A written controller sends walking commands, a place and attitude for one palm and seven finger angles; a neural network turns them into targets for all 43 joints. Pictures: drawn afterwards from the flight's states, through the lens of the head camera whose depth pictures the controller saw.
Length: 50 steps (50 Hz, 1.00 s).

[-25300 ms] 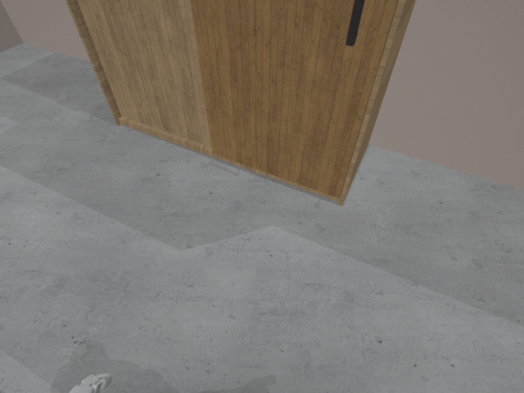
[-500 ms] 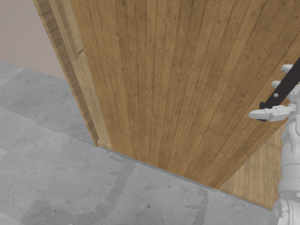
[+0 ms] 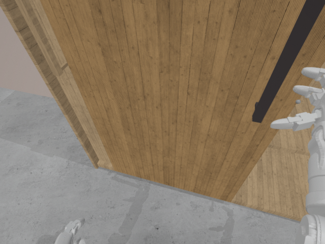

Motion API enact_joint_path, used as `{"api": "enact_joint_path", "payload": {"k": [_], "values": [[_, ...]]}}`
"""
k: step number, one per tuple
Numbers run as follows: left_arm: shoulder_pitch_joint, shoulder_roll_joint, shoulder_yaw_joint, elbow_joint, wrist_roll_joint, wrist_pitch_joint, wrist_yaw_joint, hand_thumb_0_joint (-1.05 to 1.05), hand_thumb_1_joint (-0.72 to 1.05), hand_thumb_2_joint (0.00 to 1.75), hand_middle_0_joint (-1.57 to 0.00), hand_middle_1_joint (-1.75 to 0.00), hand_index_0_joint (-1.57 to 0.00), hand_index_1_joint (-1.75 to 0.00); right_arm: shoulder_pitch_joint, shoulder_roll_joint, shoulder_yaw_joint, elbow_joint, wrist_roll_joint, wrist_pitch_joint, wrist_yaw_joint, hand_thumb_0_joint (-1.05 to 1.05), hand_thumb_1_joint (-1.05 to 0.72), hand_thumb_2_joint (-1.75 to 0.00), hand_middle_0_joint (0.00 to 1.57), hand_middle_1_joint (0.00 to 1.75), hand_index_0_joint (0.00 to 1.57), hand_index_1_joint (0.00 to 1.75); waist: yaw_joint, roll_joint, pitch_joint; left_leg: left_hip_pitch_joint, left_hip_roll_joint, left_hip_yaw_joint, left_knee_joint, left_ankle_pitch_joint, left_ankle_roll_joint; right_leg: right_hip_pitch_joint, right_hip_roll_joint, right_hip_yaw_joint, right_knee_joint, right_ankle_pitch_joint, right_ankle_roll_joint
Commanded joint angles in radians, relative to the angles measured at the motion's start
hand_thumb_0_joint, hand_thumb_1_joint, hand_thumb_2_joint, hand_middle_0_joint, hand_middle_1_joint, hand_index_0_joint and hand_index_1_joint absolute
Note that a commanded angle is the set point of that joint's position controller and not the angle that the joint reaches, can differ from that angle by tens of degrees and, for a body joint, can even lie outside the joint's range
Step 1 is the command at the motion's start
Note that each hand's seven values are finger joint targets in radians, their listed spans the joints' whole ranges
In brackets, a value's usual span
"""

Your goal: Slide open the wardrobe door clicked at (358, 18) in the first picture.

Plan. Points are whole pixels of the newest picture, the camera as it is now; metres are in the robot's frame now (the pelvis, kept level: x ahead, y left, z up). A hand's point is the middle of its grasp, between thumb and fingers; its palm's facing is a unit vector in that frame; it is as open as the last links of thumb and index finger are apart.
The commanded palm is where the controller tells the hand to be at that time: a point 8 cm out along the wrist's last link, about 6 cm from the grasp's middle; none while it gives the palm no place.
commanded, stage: slip the hand off the handle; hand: right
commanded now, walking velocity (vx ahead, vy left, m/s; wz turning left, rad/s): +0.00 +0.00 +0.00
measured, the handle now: (279, 66) +0.48 -0.24 +0.21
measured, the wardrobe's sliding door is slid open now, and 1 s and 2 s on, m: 0.58 0.58 0.58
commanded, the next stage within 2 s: draw the hand back to the body in 0.78 s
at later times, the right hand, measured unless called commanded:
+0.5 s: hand (303, 120) +0.36 -0.27 +0.16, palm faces +0.33 +0.94 -0.10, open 14.7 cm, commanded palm +0.31 -0.31 +0.17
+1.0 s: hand (307, 148) +0.28 -0.25 +0.17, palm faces +0.25 +0.97 +0.00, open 14.7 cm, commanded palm +0.24 -0.29 +0.17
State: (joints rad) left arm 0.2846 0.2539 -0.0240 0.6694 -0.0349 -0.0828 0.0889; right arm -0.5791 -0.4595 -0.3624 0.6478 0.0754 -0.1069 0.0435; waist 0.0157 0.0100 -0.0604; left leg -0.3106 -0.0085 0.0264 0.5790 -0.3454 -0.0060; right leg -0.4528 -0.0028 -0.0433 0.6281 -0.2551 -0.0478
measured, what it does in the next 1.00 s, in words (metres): stands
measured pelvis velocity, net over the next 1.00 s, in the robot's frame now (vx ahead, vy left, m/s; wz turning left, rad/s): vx -0.01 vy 0.03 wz -0.03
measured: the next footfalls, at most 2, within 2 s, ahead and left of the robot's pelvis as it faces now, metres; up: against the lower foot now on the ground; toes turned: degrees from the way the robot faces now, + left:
none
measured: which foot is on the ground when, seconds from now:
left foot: down 0.00-1.00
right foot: down 0.00-1.00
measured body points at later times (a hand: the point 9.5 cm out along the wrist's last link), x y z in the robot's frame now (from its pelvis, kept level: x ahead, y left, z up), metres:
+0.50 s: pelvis -0.01 +0.00 +0.00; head -0.01 +0.00 +0.45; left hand +0.11 +0.26 -0.09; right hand +0.33 -0.32 +0.17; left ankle -0.03 +0.13 -0.73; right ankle +0.04 -0.09 -0.73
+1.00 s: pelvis -0.01 +0.03 +0.00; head -0.04 +0.04 +0.45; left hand +0.19 +0.24 -0.07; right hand +0.26 -0.30 +0.17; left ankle -0.03 +0.13 -0.73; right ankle +0.04 -0.09 -0.73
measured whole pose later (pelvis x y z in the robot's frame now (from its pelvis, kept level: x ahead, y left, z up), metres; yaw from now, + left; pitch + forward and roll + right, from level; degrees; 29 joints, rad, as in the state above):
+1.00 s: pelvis -0.01 +0.03 +0.00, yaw -2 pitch -2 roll +1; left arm 0.20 0.24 -0.08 0.66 -0.07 -0.16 0.14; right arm -0.16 -0.37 -0.36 0.18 0.29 0.12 0.20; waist -0.06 -0.03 -0.06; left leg -0.18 -0.03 0.07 0.54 -0.34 0.03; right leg -0.32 -0.01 0.00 0.57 -0.22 -0.01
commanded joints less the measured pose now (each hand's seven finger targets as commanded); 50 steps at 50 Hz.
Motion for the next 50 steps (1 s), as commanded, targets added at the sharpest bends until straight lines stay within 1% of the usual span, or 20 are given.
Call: {"api": "enact_joint_path", "payload": {"k": [1, 3, 5, 11, 12, 15, 17, 20, 23, 25, 27, 29, 31, 34, 38, 41, 45, 46, 48, 50], "values": [[0.017, 0.167, 0.058, -0.092, 0.004, -0.043, 0.021, 0.0, 0.9, 0.9, -0.2, -0.3, -0.2, -0.3, -0.473, -0.295, -0.058, -0.22, 0.015, -0.091, 0.023, 0.0, 0.55, -0.2, 0.25, 1.15, 0.25, 1.15, 0.025, -0.126, -0.287, -0.148, -0.025, 0.007, -0.07, 0.178, 0.037, 0.352, -0.032, 0.108, -0.071, 0.2, 0.017], [0.021, 0.164, 0.057, -0.092, 0.004, -0.047, 0.022, 0.0, 0.9, 0.9, -0.2, -0.3, -0.2, -0.3, -0.483, -0.273, -0.037, -0.212, 0.016, -0.093, 0.034, 0.0, 0.55, -0.2, 0.25, 1.15, 0.25, 1.15, 0.027, -0.153, -0.29, -0.17, -0.026, 0.013, -0.064, 0.162, 0.04, 0.37, -0.036, 0.125, -0.076, 0.185, 0.024], [0.03, 0.165, 0.056, -0.091, 0.004, -0.051, 0.023, 0.0, 0.9, 0.9, -0.2, -0.3, -0.2, -0.3, -0.457, -0.265, -0.038, -0.176, 0.028, -0.091, 0.043, 0.0, 0.55, -0.2, 0.25, 1.15, 0.25, 1.15, 0.031, -0.104, -0.263, -0.166, -0.029, 0.016, -0.072, 0.157, 0.037, 0.34, -0.033, 0.123, -0.074, 0.162, 0.017], [0.01, 0.165, 0.06, -0.125, -0.001, -0.06, 0.01, 0.0, 0.9, 0.9, -0.2, -0.3, -0.2, -0.3, -0.305, -0.259, -0.063, -0.294, 0.054, -0.084, 0.047, 0.0, 0.55, -0.2, 0.25, 1.15, 0.25, 1.15, -0.011, -0.121, -0.296, -0.13, -0.031, 0.017, -0.064, 0.155, 0.039, 0.337, -0.035, 0.12, -0.083, 0.163, 0.018], [0.002, 0.16, 0.057, -0.131, -0.001, -0.063, 0.008, 0.0, 0.9, 0.9, -0.2, -0.3, -0.2, -0.3, -0.293, -0.224, -0.039, -0.322, 0.059, -0.079, 0.043, 0.0, 0.55, -0.2, 0.25, 1.15, 0.25, 1.15, -0.011, -0.131, -0.289, -0.129, -0.032, 0.018, -0.062, 0.156, 0.038, 0.337, -0.034, 0.119, -0.087, 0.161, 0.019], [-0.012, 0.164, 0.054, -0.133, -0.003, -0.066, 0.015, 0.0, 0.9, 0.9, -0.2, -0.3, -0.2, -0.3, -0.246, -0.282, -0.105, -0.357, 0.066, -0.067, 0.019, 0.0, 0.55, -0.2, 0.25, 1.15, 0.25, 1.15, -0.019, -0.068, -0.236, -0.104, -0.033, 0.016, -0.071, 0.133, 0.036, 0.273, -0.032, 0.109, -0.097, 0.104, 0.01], [-0.031, 0.155, 0.052, -0.143, -0.002, -0.072, 0.014, 0.0, 0.9, 0.9, -0.2, -0.3, -0.2, -0.3, -0.236, -0.252, -0.085, -0.423, 0.06, -0.058, 0.008, 0.0, 0.55, -0.2, 0.25, 1.15, 0.25, 1.15, -0.022, -0.114, -0.256, -0.105, -0.031, 0.014, -0.066, 0.135, 0.035, 0.297, -0.032, 0.105, -0.101, 0.109, 0.012], [-0.042, 0.153, 0.052, -0.149, 0.004, -0.078, 0.016, 0.0, 0.9, 0.9, -0.2, -0.3, -0.2, -0.3, -0.142, -0.278, -0.127, -0.49, 0.063, -0.056, -0.002, 0.0, 0.55, -0.2, 0.25, 1.15, 0.25, 1.15, -0.038, -0.103, -0.276, -0.071, -0.034, 0.011, -0.069, 0.156, 0.036, 0.302, -0.029, 0.092, -0.09, 0.143, 0.008], [-0.071, 0.139, 0.048, -0.154, -0.002, -0.084, 0.017, 0.0, 0.9, 0.9, -0.2, -0.3, -0.2, -0.3, -0.099, -0.207, -0.08, -0.541, 0.078, -0.041, 0.009, 0.0, 0.55, -0.2, 0.25, 1.15, 0.25, 1.15, -0.031, -0.118, -0.246, -0.075, -0.032, 0.013, -0.071, 0.167, 0.032, 0.306, -0.027, 0.08, -0.092, 0.145, 0.009], [-0.079, 0.141, 0.046, -0.153, -0.005, -0.085, 0.023, 0.0, 0.9, 0.9, -0.2, -0.3, -0.2, -0.3, -0.046, -0.219, -0.097, -0.544, 0.087, -0.026, 0.015, 0.0, 0.55, -0.2, 0.25, 1.15, 0.25, 1.15, -0.034, -0.081, -0.216, -0.066, -0.033, 0.012, -0.081, 0.157, 0.031, 0.285, -0.026, 0.078, -0.095, 0.124, 0.006], [-0.099, 0.133, 0.044, -0.162, -0.008, -0.092, 0.022, 0.0, 0.9, 0.9, -0.2, -0.3, -0.2, -0.3, -0.028, -0.181, -0.068, -0.61, 0.096, -0.012, 0.025, 0.0, 0.55, -0.2, 0.25, 1.15, 0.25, 1.15, -0.035, -0.121, -0.232, -0.065, -0.029, 0.009, -0.081, 0.173, 0.031, 0.309, -0.022, 0.073, -0.094, 0.138, 0.007], [-0.113, 0.131, 0.037, -0.16, -0.013, -0.093, 0.027, 0.0, 0.9, 0.9, -0.2, -0.3, -0.2, -0.3, 0.008, -0.162, -0.054, -0.596, 0.103, 0.011, 0.031, 0.0, 0.55, -0.2, 0.25, 1.15, 0.25, 1.15, -0.03, -0.097, -0.172, -0.083, -0.028, 0.013, -0.092, 0.142, 0.029, 0.289, -0.022, 0.08, -0.108, 0.094, 0.009], [-0.126, 0.131, 0.039, -0.161, -0.014, -0.1, 0.033, 0.0, 0.9, 0.9, -0.2, -0.3, -0.2, -0.3, -0.01, -0.176, -0.066, -0.652, 0.11, 0.012, 0.031, 0.0, 0.55, -0.2, 0.25, 1.15, 0.25, 1.15, -0.03, -0.089, -0.183, -0.072, -0.026, 0.007, -0.098, 0.149, 0.028, 0.295, -0.019, 0.074, -0.103, 0.098, 0.006], [-0.145, 0.121, 0.031, -0.165, -0.013, -0.112, 0.034, 0.0, 0.9, 0.9, -0.2, -0.3, -0.2, -0.3, 0.015, -0.123, -0.019, -0.698, 0.108, 0.019, 0.03, 0.0, 0.55, -0.2, 0.25, 1.15, 0.25, 1.15, -0.03, -0.101, -0.176, -0.081, -0.023, 0.011, -0.099, 0.129, 0.029, 0.314, -0.016, 0.085, -0.112, 0.073, 0.01], [-0.162, 0.111, 0.027, -0.166, -0.009, -0.124, 0.031, 0.0, 0.9, 0.9, -0.2, -0.3, -0.2, -0.3, 0.133, -0.1, -0.02, -0.754, 0.114, 0.023, 0.019, 0.0, 0.55, -0.2, 0.25, 1.15, 0.25, 1.15, -0.047, -0.089, -0.182, -0.049, -0.02, 0.009, -0.104, 0.165, 0.028, 0.321, -0.011, 0.073, -0.106, 0.112, 0.009], [-0.173, 0.114, 0.021, -0.159, -0.008, -0.123, 0.033, 0.0, 0.9, 0.9, -0.2, -0.3, -0.2, -0.3, 0.139, -0.141, -0.06, -0.762, 0.122, 0.034, 0.014, 0.0, 0.55, -0.2, 0.25, 1.15, 0.25, 1.15, -0.05, -0.046, -0.155, -0.032, -0.015, 0.001, -0.117, 0.177, 0.021, 0.29, -0.006, 0.062, -0.105, 0.109, 0.005], [-0.188, 0.108, 0.012, -0.15, -0.009, -0.115, 0.047, 0.0, 0.9, 0.9, -0.2, -0.3, -0.2, -0.3, 0.066, -0.154, -0.061, -0.746, 0.117, 0.045, 0.015, 0.0, 0.55, -0.2, 0.25, 1.15, 0.25, 1.15, -0.037, -0.058, -0.121, -0.045, -0.011, -0.011, -0.137, 0.13, 0.017, 0.281, -0.002, 0.056, -0.108, 0.07, 0.005], [-0.208, 0.132, 0.004, -0.152, -0.033, -0.125, 0.059, 0.0, 0.9, 0.9, -0.2, -0.3, -0.2, -0.3, 0.075, -0.114, -0.023, -0.651, 0.242, 0.13, 0.132, 0.0, 0.55, -0.2, 0.25, 1.15, 0.25, 1.15, -0.023, -0.073, -0.178, 0.033, -0.002, -0.026, -0.156, 0.178, 0.02, 0.313, 0.003, 0.058, -0.121, 0.066, 0.001], [-0.235, 0.117, -0.009, -0.177, -0.047, -0.144, 0.081, 0.0, 0.9, 0.9, -0.2, -0.3, -0.2, -0.3, 0.025, -0.2, -0.072, -0.704, 0.273, 0.199, 0.235, 0.0, 0.55, -0.2, 0.25, 1.15, 0.25, 1.15, -0.053, -0.108, -0.191, 0.058, 0.003, -0.029, -0.166, 0.221, 0.02, 0.338, 0.009, 0.064, -0.127, 0.097, -0.004], [-0.229, 0.104, -0.012, -0.192, -0.046, -0.155, 0.078, 0.0, 0.9, 0.9, -0.2, -0.3, -0.2, -0.3, 0.074, -0.215, -0.089, -0.726, 0.257, 0.227, 0.246, 0.0, 0.55, -0.2, 0.25, 1.15, 0.25, 1.15, -0.066, -0.108, -0.162, 0.041, 0.0, -0.023, -0.173, 0.223, 0.017, 0.335, 0.01, 0.065, -0.129, 0.119, -0.005]]}}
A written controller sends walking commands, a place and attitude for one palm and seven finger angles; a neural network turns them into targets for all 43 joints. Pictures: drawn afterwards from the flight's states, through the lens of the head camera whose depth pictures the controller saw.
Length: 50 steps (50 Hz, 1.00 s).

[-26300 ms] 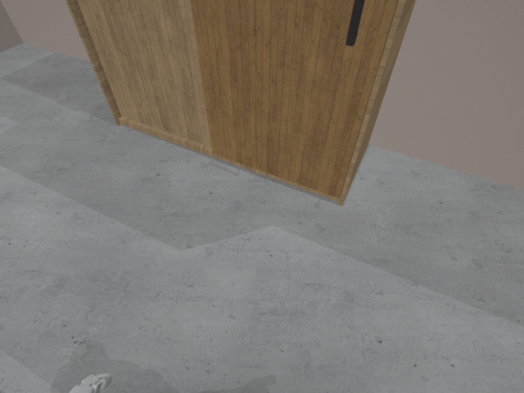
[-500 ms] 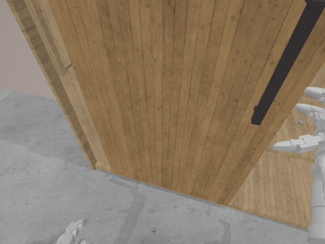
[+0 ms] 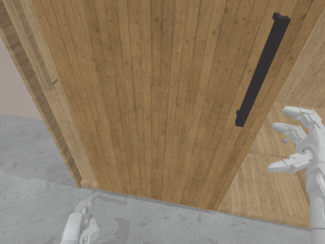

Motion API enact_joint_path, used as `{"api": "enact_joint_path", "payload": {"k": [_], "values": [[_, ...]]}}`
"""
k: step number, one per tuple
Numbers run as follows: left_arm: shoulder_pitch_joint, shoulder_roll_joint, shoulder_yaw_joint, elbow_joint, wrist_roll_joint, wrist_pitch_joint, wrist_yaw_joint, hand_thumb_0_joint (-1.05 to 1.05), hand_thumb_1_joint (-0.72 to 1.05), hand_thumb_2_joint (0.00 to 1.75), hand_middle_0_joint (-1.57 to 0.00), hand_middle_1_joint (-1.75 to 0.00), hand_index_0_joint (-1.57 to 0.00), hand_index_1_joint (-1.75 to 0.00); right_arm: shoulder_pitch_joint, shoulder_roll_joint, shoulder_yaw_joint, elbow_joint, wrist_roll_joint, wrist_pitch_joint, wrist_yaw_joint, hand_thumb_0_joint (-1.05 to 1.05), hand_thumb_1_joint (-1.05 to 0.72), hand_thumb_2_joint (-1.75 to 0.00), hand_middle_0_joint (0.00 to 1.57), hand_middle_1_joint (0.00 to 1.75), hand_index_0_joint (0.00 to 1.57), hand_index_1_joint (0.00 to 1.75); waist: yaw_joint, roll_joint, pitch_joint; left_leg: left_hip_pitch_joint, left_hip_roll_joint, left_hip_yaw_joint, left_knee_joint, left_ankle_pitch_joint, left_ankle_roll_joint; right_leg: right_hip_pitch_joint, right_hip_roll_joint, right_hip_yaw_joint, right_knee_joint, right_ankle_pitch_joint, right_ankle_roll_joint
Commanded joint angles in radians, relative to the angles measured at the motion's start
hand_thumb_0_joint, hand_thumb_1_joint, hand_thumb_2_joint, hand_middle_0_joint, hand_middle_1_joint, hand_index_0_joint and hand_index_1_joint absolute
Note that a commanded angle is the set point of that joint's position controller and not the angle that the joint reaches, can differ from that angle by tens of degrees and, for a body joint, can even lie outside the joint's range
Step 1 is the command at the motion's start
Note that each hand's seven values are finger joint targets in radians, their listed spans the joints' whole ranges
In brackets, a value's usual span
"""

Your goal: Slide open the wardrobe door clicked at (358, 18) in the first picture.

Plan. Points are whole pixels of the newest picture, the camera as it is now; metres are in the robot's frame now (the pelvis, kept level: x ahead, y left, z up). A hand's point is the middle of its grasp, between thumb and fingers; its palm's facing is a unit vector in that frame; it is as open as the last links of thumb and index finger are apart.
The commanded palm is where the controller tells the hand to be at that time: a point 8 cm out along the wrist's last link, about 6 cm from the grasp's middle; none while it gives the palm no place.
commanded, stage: draw the hand back to the body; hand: right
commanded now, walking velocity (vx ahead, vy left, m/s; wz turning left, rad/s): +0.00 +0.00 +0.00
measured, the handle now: (255, 77) +0.50 -0.26 +0.21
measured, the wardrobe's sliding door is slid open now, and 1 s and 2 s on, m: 0.58 0.58 0.58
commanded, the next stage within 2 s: step back with the hand held close in 1.48 s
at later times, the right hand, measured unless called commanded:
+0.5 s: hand (296, 157) +0.25 -0.26 +0.17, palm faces +0.32 +0.93 -0.19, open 14.3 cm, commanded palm +0.20 -0.30 +0.17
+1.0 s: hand (303, 164) +0.23 -0.27 +0.17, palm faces +0.41 +0.84 -0.35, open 9.8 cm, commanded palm +0.18 -0.30 +0.18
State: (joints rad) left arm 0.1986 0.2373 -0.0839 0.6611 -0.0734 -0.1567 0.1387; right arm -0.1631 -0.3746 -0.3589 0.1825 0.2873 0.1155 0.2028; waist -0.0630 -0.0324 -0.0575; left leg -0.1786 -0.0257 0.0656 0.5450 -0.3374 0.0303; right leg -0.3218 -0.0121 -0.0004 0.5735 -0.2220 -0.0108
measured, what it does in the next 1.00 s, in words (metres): stands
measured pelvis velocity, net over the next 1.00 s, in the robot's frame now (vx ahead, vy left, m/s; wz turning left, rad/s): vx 0.03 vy -0.01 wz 0.04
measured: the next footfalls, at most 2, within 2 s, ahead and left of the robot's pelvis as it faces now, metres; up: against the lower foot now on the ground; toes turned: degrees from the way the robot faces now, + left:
none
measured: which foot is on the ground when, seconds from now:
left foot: down 0.00-1.00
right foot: down 0.00-1.00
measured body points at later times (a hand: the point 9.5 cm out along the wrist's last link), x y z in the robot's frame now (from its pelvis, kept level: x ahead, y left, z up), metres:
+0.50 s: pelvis +0.00 +0.00 +0.00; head -0.04 +0.02 +0.45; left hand +0.20 +0.22 -0.06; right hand +0.22 -0.31 +0.18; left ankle -0.03 +0.10 -0.73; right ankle +0.05 -0.11 -0.73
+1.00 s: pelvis +0.03 -0.01 +0.01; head -0.01 +0.00 +0.46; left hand +0.21 +0.21 -0.07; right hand +0.20 -0.31 +0.19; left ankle -0.03 +0.10 -0.73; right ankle +0.05 -0.11 -0.73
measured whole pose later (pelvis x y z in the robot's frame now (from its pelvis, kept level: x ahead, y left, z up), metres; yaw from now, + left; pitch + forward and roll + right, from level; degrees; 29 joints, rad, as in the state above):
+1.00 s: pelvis +0.03 -0.01 +0.01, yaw +2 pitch -4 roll +0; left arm 0.19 0.23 -0.03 0.66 0.00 -0.12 0.08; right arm 0.39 -0.34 -0.31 -0.33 0.08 -0.08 -0.09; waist -0.08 -0.04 0.00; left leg -0.01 0.00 0.02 0.38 -0.29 0.01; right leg -0.14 0.01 -0.05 0.40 -0.19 -0.03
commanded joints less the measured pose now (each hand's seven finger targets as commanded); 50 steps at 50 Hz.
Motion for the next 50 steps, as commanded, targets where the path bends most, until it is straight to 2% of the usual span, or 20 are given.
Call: {"api": "enact_joint_path", "payload": {"k": [1, 5, 7, 8, 11, 16, 17, 20, 21, 22, 24, 25, 26, 30, 31, 36, 38, 42, 46, 50], "values": [[-0.139, 0.118, 0.047, -0.186, -0.006, -0.084, 0.021, 0.0, 0.9, 0.9, -0.2, -0.3, -0.2, -0.3, -0.308, -0.296, -0.105, -0.26, 0.042, 0.009, 0.078, 0.0, 0.55, -0.2, 0.25, 1.15, 0.25, 1.15, 0.011, -0.05, -0.151, -0.101, 0.019, -0.06, -0.141, 0.215, -0.022, 0.195, 0.018, 0.024, -0.077, 0.089, -0.041], [-0.132, 0.122, 0.059, -0.201, -0.004, -0.091, -0.013, 0.0, 0.9, 0.9, -0.2, -0.3, -0.2, -0.3, -0.136, -0.281, -0.17, -0.279, 0.074, -0.003, 0.055, 0.0, 0.55, -0.2, 0.25, 1.15, 0.25, 1.15, -0.013, 0.007, -0.145, -0.082, 0.017, -0.055, -0.128, 0.255, -0.028, 0.179, 0.016, 0.017, -0.07, 0.119, -0.034], [-0.132, 0.12, 0.062, -0.213, -0.005, -0.096, -0.024, 0.0, 0.9, 0.9, -0.2, -0.3, -0.2, -0.3, -0.09, -0.234, -0.14, -0.329, 0.076, 0.002, 0.059, 0.0, 0.55, -0.2, 0.25, 1.15, 0.25, 1.15, -0.01, 0.002, -0.152, -0.086, 0.018, -0.049, -0.113, 0.287, -0.032, 0.187, 0.015, 0.011, -0.07, 0.136, -0.036], [-0.128, 0.122, 0.065, -0.213, -0.008, -0.094, -0.026, 0.0, 0.9, 0.9, -0.2, -0.3, -0.2, -0.3, -0.062, -0.243, -0.153, -0.34, 0.077, 0.009, 0.058, 0.0, 0.55, -0.2, 0.25, 1.15, 0.25, 1.15, -0.01, 0.003, -0.144, -0.092, 0.016, -0.051, -0.117, 0.283, -0.035, 0.185, 0.015, 0.008, -0.068, 0.131, -0.035], [-0.134, 0.125, 0.067, -0.215, -0.008, -0.099, -0.021, 0.0, 0.9, 0.9, -0.2, -0.3, -0.2, -0.3, -0.067, -0.225, -0.125, -0.408, 0.071, 0.024, 0.05, 0.0, 0.55, -0.2, 0.25, 1.15, 0.25, 1.15, 0.002, -0.013, -0.106, -0.126, 0.014, -0.052, -0.128, 0.236, -0.039, 0.183, 0.014, 0.009, -0.069, 0.103, -0.039], [-0.139, 0.12, 0.063, -0.207, 0.001, -0.12, -0.007, 0.0, 0.9, 0.9, -0.2, -0.3, -0.2, -0.3, -0.073, -0.245, -0.137, -0.542, 0.058, -0.005, 0.022, 0.0, 0.51, -0.22, 0.25, 1.13, 0.25, 1.13, 0.001, -0.062, -0.129, -0.12, 0.009, -0.048, -0.133, 0.191, -0.029, 0.218, 0.015, 0.017, -0.081, 0.091, -0.039], [-0.14, 0.116, 0.06, -0.204, 0.002, -0.124, -0.005, 0.0, 0.9, 0.9, -0.2, -0.3, -0.2, -0.3, -0.064, -0.218, -0.113, -0.553, 0.056, -0.01, 0.021, 0.0, 0.48, -0.24, 0.25, 1.11, 0.25, 1.11, 0.005, -0.06, -0.126, -0.122, 0.007, -0.042, -0.132, 0.187, -0.027, 0.229, 0.014, 0.021, -0.087, 0.091, -0.038], [-0.139, 0.119, 0.058, -0.189, 0.004, -0.132, 0.001, 0.0, 0.9, 0.9, -0.2, -0.3, -0.2, -0.3, -0.026, -0.211, -0.115, -0.545, 0.063, -0.006, 0.016, 0.0, 0.37, -0.29, 0.24, 1.04, 0.24, 1.04, 0.0, -0.036, -0.097, -0.121, 0.002, -0.039, -0.148, 0.151, -0.028, 0.22, 0.014, 0.026, -0.096, 0.064, -0.037], [-0.174, 0.125, 0.064, -0.172, 0.047, -0.132, -0.006, 0.0, 0.9, 0.9, -0.2, -0.3, -0.2, -0.3, -0.039, -0.305, -0.123, -0.601, -0.081, -0.094, -0.125, 0.0, 0.33, -0.31, 0.24, 1.02, 0.24, 1.02, -0.002, -0.04, 0.052, -0.186, 0.021, -0.085, -0.24, 0.098, -0.028, 0.17, 0.024, 0.02, -0.115, 0.017, -0.031], [-0.16, 0.117, 0.063, -0.152, 0.052, -0.128, -0.011, 0.0, 0.9, 0.9, -0.2, -0.3, -0.2, -0.3, 0.063, -0.207, -0.076, -0.512, -0.095, -0.123, -0.179, 0.0, 0.3, -0.32, 0.24, 1.0, 0.24, 1.0, 0.013, -0.01, 0.081, -0.183, 0.033, -0.071, -0.237, 0.061, -0.024, 0.164, 0.017, 0.022, -0.121, -0.012, -0.028], [-0.153, 0.113, 0.065, -0.151, 0.054, -0.104, -0.023, 0.0, 0.9, 0.9, -0.2, -0.3, -0.2, -0.3, 0.12, -0.163, -0.029, -0.531, -0.135, -0.169, -0.234, 0.0, 0.22, -0.36, 0.24, 0.96, 0.24, 0.96, 0.01, -0.016, 0.031, -0.14, 0.032, -0.066, -0.223, 0.04, -0.02, 0.2, 0.008, 0.026, -0.151, -0.04, -0.028], [-0.147, 0.118, 0.073, -0.149, 0.058, -0.1, -0.025, 0.0, 0.9, 0.9, -0.2, -0.3, -0.2, -0.3, 0.124, -0.175, -0.032, -0.566, -0.146, -0.193, -0.252, 0.0, 0.19, -0.37, 0.24, 0.94, 0.24, 0.94, 0.005, -0.014, -0.027, -0.099, 0.029, -0.067, -0.224, 0.07, -0.019, 0.225, 0.009, 0.022, -0.158, -0.016, -0.031], [-0.152, 0.113, 0.072, -0.152, 0.06, -0.093, -0.026, 0.0, 0.9, 0.9, -0.2, -0.3, -0.2, -0.3, 0.139, -0.181, -0.038, -0.585, -0.156, -0.208, -0.267, 0.0, 0.15, -0.39, 0.24, 0.92, 0.24, 0.92, 0.004, -0.04, -0.042, -0.084, 0.033, -0.069, -0.222, 0.079, -0.018, 0.244, 0.005, 0.015, -0.165, -0.004, -0.031], [-0.156, 0.113, 0.077, -0.144, 0.069, -0.071, -0.03, 0.0, 0.9, 0.9, -0.2, -0.3, -0.2, -0.3, 0.196, -0.188, -0.052, -0.586, -0.178, -0.242, -0.297, 0.0, 0.01, -0.46, 0.23, 0.83, 0.23, 0.83, -0.002, 0.009, -0.035, -0.042, 0.029, -0.063, -0.24, 0.114, -0.019, 0.258, 0.002, 0.009, -0.189, 0.031, -0.033], [-0.16, 0.109, 0.078, -0.146, 0.069, -0.067, -0.031, 0.0, 0.9, 0.9, -0.2, -0.3, -0.2, -0.3, 0.204, -0.182, -0.049, -0.612, -0.184, -0.25, -0.3, 0.0, -0.03, -0.48, 0.23, 0.81, 0.23, 0.81, 0.0, -0.018, -0.04, -0.033, 0.032, -0.063, -0.237, 0.134, -0.018, 0.272, 0.0, 0.007, -0.192, 0.051, -0.032], [-0.163, 0.104, 0.083, -0.148, 0.076, -0.052, -0.036, 0.0, 0.9, 0.9, -0.2, -0.3, -0.2, -0.3, 0.29, -0.171, -0.05, -0.669, -0.197, -0.265, -0.31, 0.0, -0.21, -0.57, 0.22, 0.7, 0.22, 0.7, -0.007, -0.034, -0.055, 0.014, 0.03, -0.056, -0.231, 0.219, -0.015, 0.302, -0.001, 0.005, -0.201, 0.131, -0.031], [-0.167, 0.101, 0.083, -0.148, 0.076, -0.045, -0.039, 0.0, 0.9, 0.9, -0.2, -0.3, -0.2, -0.3, 0.314, -0.157, -0.039, -0.682, -0.201, -0.264, -0.309, 0.0, -0.28, -0.6, 0.22, 0.66, 0.22, 0.66, -0.006, -0.047, -0.033, 0.008, 0.028, -0.051, -0.233, 0.22, -0.015, 0.306, -0.002, 0.004, -0.207, 0.137, -0.026], [-0.165, 0.102, 0.088, -0.153, 0.078, -0.035, -0.042, 0.0, 0.9, 0.9, -0.2, -0.3, -0.2, -0.3, 0.363, -0.154, -0.046, -0.697, -0.204, -0.265, -0.309, 0.0, -0.43, -0.67, 0.22, 0.58, 0.22, 0.58, -0.008, -0.006, -0.006, 0.007, 0.023, -0.047, -0.242, 0.219, -0.016, 0.304, -0.005, 0.006, -0.218, 0.141, -0.026], [-0.156, 0.1, 0.091, -0.16, 0.081, -0.025, -0.048, 0.0, 0.9, 0.9, -0.2, -0.3, -0.2, -0.3, 0.436, -0.158, -0.066, -0.726, -0.205, -0.262, -0.308, 0.0, -0.57, -0.74, 0.21, 0.49, 0.21, 0.49, -0.014, -0.034, -0.031, 0.04, 0.026, -0.048, -0.23, 0.278, -0.014, 0.311, -0.005, 0.0, -0.21, 0.201, -0.024], [-0.157, 0.101, 0.095, -0.168, 0.085, -0.018, -0.054, 0.0, 0.9, 0.9, -0.2, -0.3, -0.2, -0.3, 0.484, -0.172, -0.085, -0.766, -0.205, -0.258, -0.306, 0.0, -0.72, -0.81, 0.21, 0.41, 0.21, 0.41, -0.018, -0.015, -0.029, 0.045, 0.021, -0.044, -0.23, 0.32, -0.015, 0.307, -0.006, -0.001, -0.202, 0.243, -0.023]]}}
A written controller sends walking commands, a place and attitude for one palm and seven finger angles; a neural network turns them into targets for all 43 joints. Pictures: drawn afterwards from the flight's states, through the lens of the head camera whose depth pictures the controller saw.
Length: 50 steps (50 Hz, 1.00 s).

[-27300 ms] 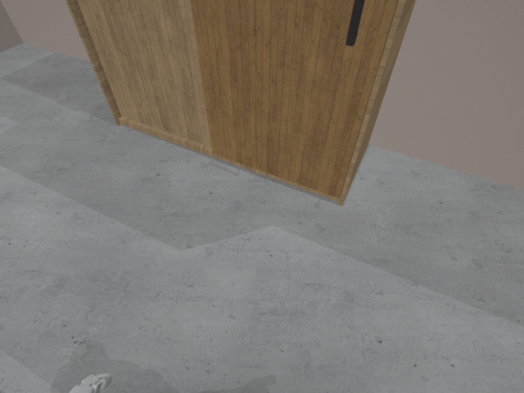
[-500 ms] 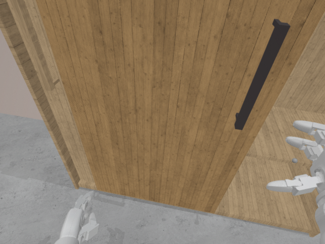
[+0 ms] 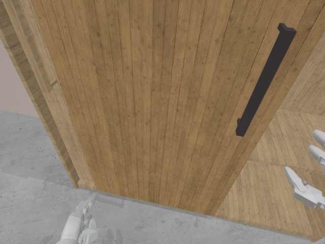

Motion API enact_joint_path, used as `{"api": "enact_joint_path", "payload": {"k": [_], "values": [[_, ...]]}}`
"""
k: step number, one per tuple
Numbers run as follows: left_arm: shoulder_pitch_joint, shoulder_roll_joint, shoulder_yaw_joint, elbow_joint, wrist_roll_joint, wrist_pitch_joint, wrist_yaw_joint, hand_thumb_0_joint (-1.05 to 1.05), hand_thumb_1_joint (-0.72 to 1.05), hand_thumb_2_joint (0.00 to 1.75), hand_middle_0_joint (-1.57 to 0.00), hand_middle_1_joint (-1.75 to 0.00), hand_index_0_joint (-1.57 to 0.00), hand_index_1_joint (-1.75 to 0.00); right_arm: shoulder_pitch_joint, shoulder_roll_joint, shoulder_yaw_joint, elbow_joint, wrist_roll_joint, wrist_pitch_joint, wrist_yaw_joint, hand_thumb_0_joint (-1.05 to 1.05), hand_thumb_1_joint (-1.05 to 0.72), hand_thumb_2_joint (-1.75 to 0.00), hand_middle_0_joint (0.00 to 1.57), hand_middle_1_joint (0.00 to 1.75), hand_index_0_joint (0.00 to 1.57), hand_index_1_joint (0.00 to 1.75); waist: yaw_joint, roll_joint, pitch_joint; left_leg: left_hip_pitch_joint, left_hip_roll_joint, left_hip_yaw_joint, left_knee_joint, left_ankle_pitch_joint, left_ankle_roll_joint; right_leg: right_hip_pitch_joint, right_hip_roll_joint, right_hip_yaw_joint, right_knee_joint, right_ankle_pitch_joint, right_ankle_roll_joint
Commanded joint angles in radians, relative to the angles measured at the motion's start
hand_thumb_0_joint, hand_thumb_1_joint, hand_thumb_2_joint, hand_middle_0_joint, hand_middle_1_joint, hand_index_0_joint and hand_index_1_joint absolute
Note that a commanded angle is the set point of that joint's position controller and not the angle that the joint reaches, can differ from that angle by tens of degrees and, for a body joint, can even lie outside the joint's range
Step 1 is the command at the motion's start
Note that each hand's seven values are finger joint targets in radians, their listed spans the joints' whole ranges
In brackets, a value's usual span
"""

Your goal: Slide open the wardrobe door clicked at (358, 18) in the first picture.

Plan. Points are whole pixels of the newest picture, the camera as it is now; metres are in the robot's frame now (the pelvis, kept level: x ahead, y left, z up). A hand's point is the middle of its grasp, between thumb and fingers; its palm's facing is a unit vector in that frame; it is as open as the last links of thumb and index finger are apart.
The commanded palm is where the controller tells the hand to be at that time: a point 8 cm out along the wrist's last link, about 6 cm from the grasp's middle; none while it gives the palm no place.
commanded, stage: draw the hand back to the body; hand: right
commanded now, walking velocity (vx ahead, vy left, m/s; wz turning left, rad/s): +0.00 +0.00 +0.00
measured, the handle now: (257, 87) +0.46 -0.26 +0.19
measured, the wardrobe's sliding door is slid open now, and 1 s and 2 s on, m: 0.58 0.58 0.58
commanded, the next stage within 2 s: step back with the hand held close in 0.48 s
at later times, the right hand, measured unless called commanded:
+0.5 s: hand (308, 189) +0.18 -0.26 +0.16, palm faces +0.46 +0.82 -0.35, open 7.5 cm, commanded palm +0.13 -0.29 +0.17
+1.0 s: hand out of the picture +0.16 -0.28 +0.15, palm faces +0.39 +0.80 -0.46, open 7.4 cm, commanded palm +0.10 -0.32 +0.17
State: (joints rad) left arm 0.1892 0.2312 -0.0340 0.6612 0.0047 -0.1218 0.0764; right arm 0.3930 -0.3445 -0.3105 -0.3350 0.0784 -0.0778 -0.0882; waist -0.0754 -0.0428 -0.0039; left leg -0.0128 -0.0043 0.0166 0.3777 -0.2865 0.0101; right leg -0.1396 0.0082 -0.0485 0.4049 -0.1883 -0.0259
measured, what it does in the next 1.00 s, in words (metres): stands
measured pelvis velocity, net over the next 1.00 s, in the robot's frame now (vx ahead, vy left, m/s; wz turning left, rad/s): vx -0.04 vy -0.02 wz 0.00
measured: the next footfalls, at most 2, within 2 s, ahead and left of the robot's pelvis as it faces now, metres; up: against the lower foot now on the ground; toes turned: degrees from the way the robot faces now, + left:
left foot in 1.66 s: -0.14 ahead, +0.10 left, +0.00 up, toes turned -4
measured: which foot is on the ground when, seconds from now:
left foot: down 0.00-1.00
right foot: down 0.00-1.00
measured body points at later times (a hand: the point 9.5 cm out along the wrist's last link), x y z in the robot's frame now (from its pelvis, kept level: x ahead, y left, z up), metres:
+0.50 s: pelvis +0.00 +0.00 +0.00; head -0.03 +0.02 +0.45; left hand +0.20 +0.21 -0.08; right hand +0.15 -0.30 +0.18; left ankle -0.05 +0.11 -0.74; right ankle +0.03 -0.10 -0.74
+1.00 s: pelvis -0.04 -0.02 +0.00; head -0.03 -0.02 +0.45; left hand +0.14 +0.22 -0.08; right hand +0.13 -0.32 +0.18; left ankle -0.05 +0.11 -0.74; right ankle +0.03 -0.10 -0.74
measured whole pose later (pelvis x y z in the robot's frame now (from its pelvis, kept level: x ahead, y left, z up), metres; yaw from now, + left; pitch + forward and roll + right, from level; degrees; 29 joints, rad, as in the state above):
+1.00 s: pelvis -0.04 -0.02 +0.00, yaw +0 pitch +0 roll +2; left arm 0.20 0.24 -0.01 0.56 -0.01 -0.01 0.09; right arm 0.52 -0.42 -0.38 -0.44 0.06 -0.17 -0.10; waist -0.03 -0.03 0.00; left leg -0.17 -0.01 0.02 0.40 -0.22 -0.02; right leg -0.30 0.00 -0.05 0.43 -0.13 -0.05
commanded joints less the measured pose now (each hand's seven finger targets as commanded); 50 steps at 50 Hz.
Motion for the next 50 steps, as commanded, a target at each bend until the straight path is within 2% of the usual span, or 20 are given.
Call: {"api": "enact_joint_path", "payload": {"k": [1, 5, 6, 14, 16, 17, 19, 20, 24, 28, 29, 30, 31, 32, 34, 37, 40, 43, 47, 50], "values": [[-0.145, 0.101, 0.044, -0.172, 0.004, -0.049, 0.007, 0.0, 0.9, 0.9, -0.2, -0.3, -0.2, -0.3, -0.055, -0.186, -0.123, -0.252, 0.006, -0.063, -0.014, 0.0, -0.75, -0.83, 0.21, 0.38, 0.21, 0.38, -0.002, -0.011, -0.08, -0.121, 0.004, 0.005, -0.057, 0.268, 0.004, 0.125, -0.028, 0.046, -0.033, 0.211, -0.007], [-0.146, 0.103, 0.045, -0.176, 0.006, -0.043, 0.007, 0.0, 0.9, 0.9, -0.2, -0.3, -0.2, -0.3, -0.045, -0.197, -0.133, -0.278, 0.005, -0.058, -0.015, 0.0, -0.9, -0.9, 0.2, 0.3, 0.2, 0.3, -0.002, -0.016, -0.062, -0.13, -0.001, 0.006, -0.069, 0.253, 0.005, 0.116, -0.028, 0.046, -0.034, 0.194, -0.005], [-0.143, 0.1, 0.043, -0.173, 0.005, -0.041, 0.008, 0.0, 0.9, 0.9, -0.2, -0.3, -0.2, -0.3, -0.043, -0.186, -0.127, -0.273, 0.004, -0.057, -0.016, 0.0, -0.9, -0.9, 0.2, 0.3, 0.2, 0.3, 0.001, -0.036, -0.059, -0.132, 0.003, 0.004, -0.065, 0.257, 0.004, 0.118, -0.027, 0.043, -0.033, 0.196, -0.005], [-0.149, 0.097, 0.042, -0.173, 0.007, -0.034, 0.014, 0.0, 0.9, 0.9, -0.2, -0.3, -0.2, -0.3, -0.071, -0.177, -0.117, -0.259, 0.005, -0.048, -0.019, 0.0, -0.9, -0.9, 0.2, 0.3, 0.2, 0.3, 0.002, 0.001, -0.052, -0.14, 0.003, 0.007, -0.072, 0.235, 0.0, 0.118, -0.023, 0.042, -0.037, 0.165, -0.01], [-0.149, 0.098, 0.043, -0.173, 0.007, -0.036, 0.015, 0.0, 0.9, 0.9, -0.2, -0.3, -0.2, -0.3, -0.07, -0.186, -0.124, -0.273, 0.005, -0.05, -0.019, 0.0, -0.9, -0.9, 0.2, 0.3, 0.2, 0.3, 0.001, -0.027, -0.067, -0.13, 0.007, 0.001, -0.076, 0.241, 0.002, 0.125, -0.022, 0.039, -0.033, 0.167, -0.011], [-0.149, 0.096, 0.04, -0.169, 0.008, -0.034, 0.015, 0.0, 0.9, 0.9, -0.2, -0.3, -0.2, -0.3, -0.069, -0.176, -0.116, -0.261, 0.005, -0.05, -0.019, 0.0, -0.9, -0.9, 0.2, 0.3, 0.2, 0.3, 0.001, -0.004, -0.051, -0.133, 0.004, 0.007, -0.077, 0.239, 0.002, 0.118, -0.023, 0.044, -0.037, 0.169, -0.009], [-0.155, 0.096, 0.04, -0.172, 0.008, -0.033, 0.016, 0.0, 0.9, 0.9, -0.2, -0.3, -0.2, -0.3, -0.075, -0.183, -0.122, -0.261, 0.005, -0.049, -0.019, 0.0, -0.9, -0.9, 0.2, 0.3, 0.2, 0.3, -0.001, -0.015, -0.036, -0.142, 0.004, 0.004, -0.085, 0.214, 0.001, 0.113, -0.021, 0.042, -0.042, 0.143, -0.009], [-0.158, 0.1, 0.043, -0.169, 0.009, -0.034, 0.016, 0.0, 0.9, 0.9, -0.2, -0.3, -0.2, -0.3, -0.073, -0.194, -0.13, -0.261, 0.007, -0.05, -0.018, 0.0, -0.9, -0.9, 0.2, 0.3, 0.2, 0.3, -0.002, 0.013, -0.041, -0.135, 0.001, 0.002, -0.097, 0.214, 0.001, 0.113, -0.021, 0.044, -0.042, 0.142, -0.01], [-0.155, 0.095, 0.042, -0.17, 0.009, -0.035, 0.015, 0.0, 0.9, 0.9, -0.2, -0.3, -0.2, -0.3, -0.059, -0.19, -0.133, -0.268, 0.005, -0.057, -0.02, 0.0, -0.9, -0.9, 0.2, 0.3, 0.2, 0.3, -0.004, -0.028, -0.055, -0.124, 0.005, 0.002, -0.086, 0.231, 0.003, 0.117, -0.019, 0.041, -0.04, 0.155, -0.008], [-0.154, 0.095, 0.044, -0.169, 0.01, -0.034, 0.015, 0.0, 0.9, 0.9, -0.2, -0.3, -0.2, -0.3, -0.046, -0.185, -0.131, -0.256, 0.01, -0.055, -0.017, 0.0, -0.9, -0.9, 0.2, 0.3, 0.2, 0.3, -0.003, 0.001, -0.045, -0.122, 0.006, 0.003, -0.089, 0.237, 0.0, 0.111, -0.02, 0.04, -0.042, 0.155, -0.01], [-0.159, 0.094, 0.045, -0.169, 0.007, -0.032, 0.014, 0.0, 0.9, 0.9, -0.2, -0.3, -0.2, -0.3, -0.057, -0.181, -0.124, -0.261, 0.008, -0.056, -0.016, 0.0, -0.9, -0.9, 0.2, 0.3, 0.2, 0.3, -0.002, -0.021, -0.039, -0.133, 0.005, -0.002, -0.096, 0.221, -0.001, 0.116, -0.02, 0.036, -0.043, 0.143, -0.009], [-0.158, 0.101, 0.048, -0.164, 0.006, -0.033, 0.019, 0.0, 0.9, 0.9, -0.2, -0.3, -0.2, -0.3, -0.101, -0.239, -0.18, -0.259, 0.013, -0.058, -0.023, 0.0, -0.9, -0.9, 0.2, 0.3, 0.2, 0.3, -0.003, 0.005, -0.04, -0.128, 0.003, -0.002, -0.109, 0.221, 0.0, 0.111, -0.018, 0.038, -0.043, 0.14, -0.011], [-0.161, 0.12, 0.05, -0.2, -0.001, -0.009, 0.013, 0.0, 0.9, 0.9, -0.2, -0.3, -0.2, -0.3, -0.216, -0.346, -0.277, -0.346, -0.003, -0.102, -0.032, 0.0, -0.9, -0.9, 0.2, 0.3, 0.2, 0.3, 0.036, 0.006, 0.015, -0.234, 0.058, -0.068, -0.158, 0.276, -0.015, 0.051, -0.036, 0.055, 0.023, 0.11, -0.029], [-0.154, 0.1, 0.044, -0.177, 0.004, 0.007, 0.014, 0.0, 0.9, 0.9, -0.2, -0.3, -0.2, -0.3, -0.111, -0.258, -0.211, -0.25, -0.003, -0.106, -0.024, 0.0, -0.9, -0.9, 0.2, 0.3, 0.2, 0.3, 0.044, 0.038, 0.006, -0.241, 0.084, -0.062, -0.146, 0.305, -0.013, 0.044, -0.035, 0.061, 0.049, 0.121, -0.028], [-0.137, 0.104, 0.051, -0.198, 0.004, 0.029, 0.008, 0.0, 0.9, 0.9, -0.2, -0.3, -0.2, -0.3, -0.017, -0.204, -0.165, -0.23, -0.012, -0.111, -0.017, 0.0, -0.9, -0.9, 0.2, 0.3, 0.2, 0.3, 0.043, 0.025, -0.043, -0.233, 0.088, -0.049, -0.11, 0.348, -0.02, 0.046, -0.041, 0.054, 0.059, 0.181, -0.028], [-0.123, 0.112, 0.06, -0.222, -0.001, 0.047, 0.009, 0.0, 0.9, 0.9, -0.2, -0.3, -0.2, -0.3, 0.043, -0.205, -0.166, -0.252, -0.011, -0.123, -0.02, 0.0, -0.9, -0.9, 0.2, 0.3, 0.2, 0.3, 0.044, -0.006, -0.113, -0.218, 0.07, -0.031, -0.072, 0.355, -0.031, 0.069, -0.054, 0.059, 0.043, 0.284, -0.029], [-0.121, 0.121, 0.065, -0.24, -0.003, 0.06, 0.015, 0.0, 0.9, 0.9, -0.2, -0.3, -0.2, -0.3, 0.053, -0.238, -0.192, -0.283, -0.008, -0.133, -0.027, 0.0, -0.9, -0.9, 0.2, 0.3, 0.2, 0.3, 0.045, -0.001, -0.124, -0.224, 0.056, -0.023, -0.062, 0.314, -0.027, 0.056, -0.06, 0.069, 0.023, 0.29, -0.028], [-0.114, 0.118, 0.068, -0.255, -0.007, 0.069, 0.018, 0.0, 0.9, 0.9, -0.2, -0.3, -0.2, -0.3, 0.068, -0.253, -0.207, -0.29, -0.006, -0.143, -0.033, 0.0, -0.9, -0.9, 0.2, 0.3, 0.2, 0.3, 0.046, 0.032, -0.119, -0.23, 0.045, -0.025, -0.057, 0.262, -0.027, 0.027, -0.067, 0.078, 0.003, 0.24, -0.027], [-0.106, 0.122, 0.072, -0.265, -0.01, 0.062, 0.022, 0.0, 0.9, 0.9, -0.2, -0.3, -0.2, -0.3, 0.078, -0.263, -0.221, -0.314, -0.007, -0.166, -0.041, 0.0, -0.9, -0.9, 0.2, 0.3, 0.2, 0.3, 0.048, -0.02, -0.121, -0.202, 0.028, -0.025, -0.031, 0.189, -0.024, -0.038, -0.079, 0.102, -0.043, 0.124, -0.031], [-0.105, 0.135, 0.077, -0.272, -0.008, 0.045, 0.025, 0.0, 0.9, 0.9, -0.2, -0.3, -0.2, -0.3, 0.07, -0.274, -0.237, -0.347, -0.014, -0.185, -0.046, 0.0, -0.9, -0.9, 0.2, 0.3, 0.2, 0.3, 0.049, -0.072, -0.119, -0.143, 0.004, -0.021, 0.012, 0.132, -0.026, -0.137, -0.097, 0.142, -0.108, -0.045, -0.044]]}}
